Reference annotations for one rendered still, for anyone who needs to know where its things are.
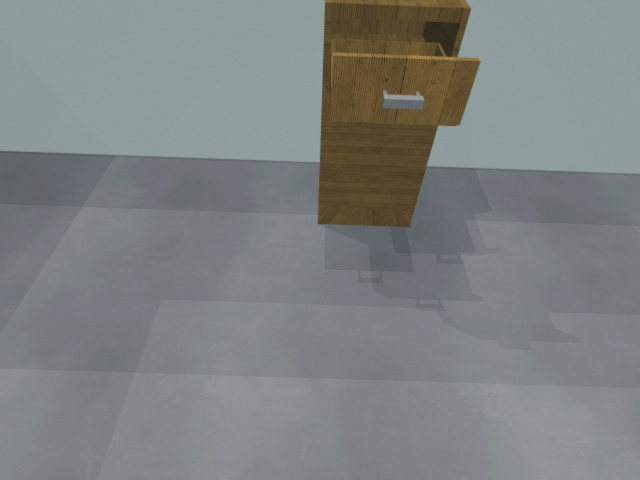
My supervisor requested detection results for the cabinet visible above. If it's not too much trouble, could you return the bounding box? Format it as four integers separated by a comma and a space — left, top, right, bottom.
318, 0, 471, 227

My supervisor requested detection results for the drawer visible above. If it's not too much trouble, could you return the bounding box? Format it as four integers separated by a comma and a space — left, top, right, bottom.
330, 39, 481, 126

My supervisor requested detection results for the handle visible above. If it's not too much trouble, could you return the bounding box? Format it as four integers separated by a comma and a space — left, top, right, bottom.
382, 90, 425, 110

